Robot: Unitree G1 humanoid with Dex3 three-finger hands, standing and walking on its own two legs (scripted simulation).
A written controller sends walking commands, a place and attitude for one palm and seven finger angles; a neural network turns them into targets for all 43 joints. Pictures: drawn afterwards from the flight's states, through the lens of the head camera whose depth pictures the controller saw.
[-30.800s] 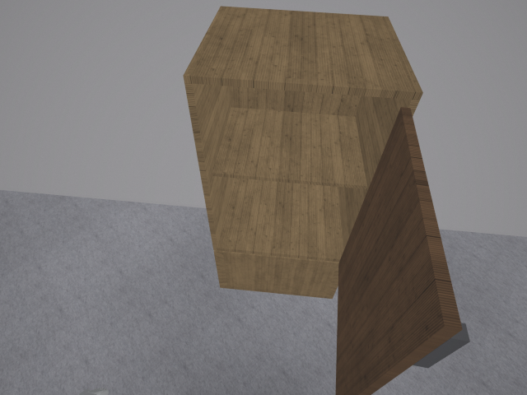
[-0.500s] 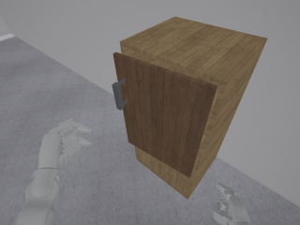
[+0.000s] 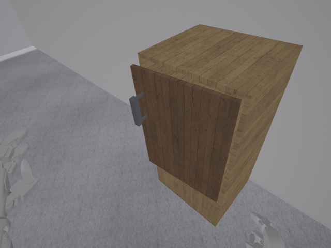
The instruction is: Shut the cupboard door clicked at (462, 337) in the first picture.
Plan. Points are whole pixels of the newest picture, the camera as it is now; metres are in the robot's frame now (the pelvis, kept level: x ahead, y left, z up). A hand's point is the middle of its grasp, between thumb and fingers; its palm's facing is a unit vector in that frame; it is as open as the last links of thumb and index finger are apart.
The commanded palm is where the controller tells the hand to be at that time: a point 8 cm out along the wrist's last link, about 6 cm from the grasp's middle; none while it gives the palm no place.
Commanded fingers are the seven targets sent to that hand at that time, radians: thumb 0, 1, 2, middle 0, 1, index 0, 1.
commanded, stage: draw the hand back to the body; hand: left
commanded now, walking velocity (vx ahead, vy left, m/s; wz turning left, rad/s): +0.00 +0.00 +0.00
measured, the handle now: (139, 108) +0.64 +0.20 -0.03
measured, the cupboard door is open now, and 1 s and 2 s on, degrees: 6 6 6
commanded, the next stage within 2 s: step back with the hand held close in 0.22 s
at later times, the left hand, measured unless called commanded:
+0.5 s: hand (49, 178) +0.20 +0.25 +0.15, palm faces +0.40 -0.79 -0.47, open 7.4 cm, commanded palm +0.14 +0.29 +0.17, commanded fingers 0.00 0.90 0.90 -0.20 -0.30 -0.20 -0.30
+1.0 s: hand (6, 209) +0.13 +0.30 +0.14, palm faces +0.39 -0.78 -0.49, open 7.4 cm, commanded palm +0.07 +0.33 +0.17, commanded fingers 0.00 0.90 0.90 -0.20 -0.30 -0.20 -0.30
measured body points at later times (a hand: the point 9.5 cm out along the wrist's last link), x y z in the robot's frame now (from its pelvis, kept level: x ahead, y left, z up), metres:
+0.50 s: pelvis +0.00 -0.01 +0.00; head +0.00 -0.04 +0.45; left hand +0.17 +0.29 +0.18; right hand +0.18 -0.25 -0.10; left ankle +0.01 +0.10 -0.74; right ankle -0.04 -0.09 -0.74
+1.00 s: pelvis -0.07 +0.03 -0.01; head -0.06 +0.04 +0.44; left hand +0.11 +0.34 +0.17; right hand +0.10 -0.21 -0.08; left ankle +0.01 +0.10 -0.74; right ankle -0.05 -0.09 -0.74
